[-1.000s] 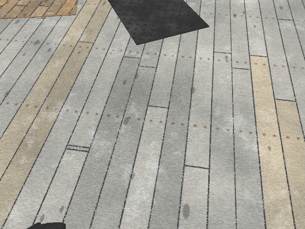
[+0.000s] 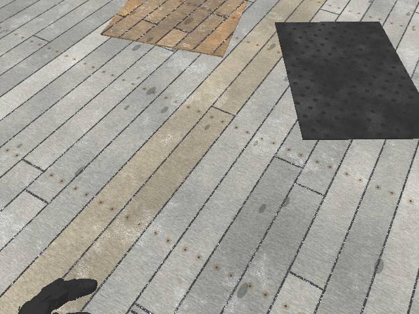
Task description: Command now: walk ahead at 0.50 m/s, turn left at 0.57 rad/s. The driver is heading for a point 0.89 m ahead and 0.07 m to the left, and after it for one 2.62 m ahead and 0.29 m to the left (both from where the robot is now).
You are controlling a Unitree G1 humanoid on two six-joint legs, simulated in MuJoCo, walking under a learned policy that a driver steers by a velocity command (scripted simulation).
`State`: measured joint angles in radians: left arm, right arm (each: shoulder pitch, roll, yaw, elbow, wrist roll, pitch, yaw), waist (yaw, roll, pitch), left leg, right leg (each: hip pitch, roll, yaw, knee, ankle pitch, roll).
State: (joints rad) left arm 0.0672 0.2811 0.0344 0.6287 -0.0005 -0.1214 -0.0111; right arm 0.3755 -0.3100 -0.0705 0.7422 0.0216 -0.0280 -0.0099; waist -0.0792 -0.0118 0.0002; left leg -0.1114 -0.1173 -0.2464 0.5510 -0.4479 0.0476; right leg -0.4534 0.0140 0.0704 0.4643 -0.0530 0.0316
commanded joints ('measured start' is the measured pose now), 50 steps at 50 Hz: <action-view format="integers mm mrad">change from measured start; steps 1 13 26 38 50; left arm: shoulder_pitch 324 188 294 158 -33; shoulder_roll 282 146 122 88 71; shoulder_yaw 98 69 48 30 25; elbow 9 74 114 101 -14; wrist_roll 23 6 9 -19 -16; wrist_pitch -3 12 54 62 47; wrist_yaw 13 14 26 10 -61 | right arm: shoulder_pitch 79 -197 63 -125 -58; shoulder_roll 8 -35 -243 -97 -153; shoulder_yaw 17 -2 -91 -21 -36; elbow -108 -173 -137 -70 19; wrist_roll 14 -1 2 -38 -14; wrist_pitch -24 7 18 -76 -25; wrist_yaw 3 26 29 26 -7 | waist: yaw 126 112 -51 77 26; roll -272 -66 162 67 77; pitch -318 30 -222 23 48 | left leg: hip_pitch -533 -628 394 -57 263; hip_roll -8 230 273 317 375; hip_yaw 65 162 -32 157 348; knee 545 423 -14 -406 -238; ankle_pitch -105 295 318 562 998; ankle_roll -10 -73 213 195 91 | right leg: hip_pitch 800 382 6 -229 -215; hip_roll -412 -272 -156 -171 -33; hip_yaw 580 -5 -283 20 -129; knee -83 -302 625 515 124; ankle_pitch -282 84 12 -6 -33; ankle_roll -281 -218 -41 10 -103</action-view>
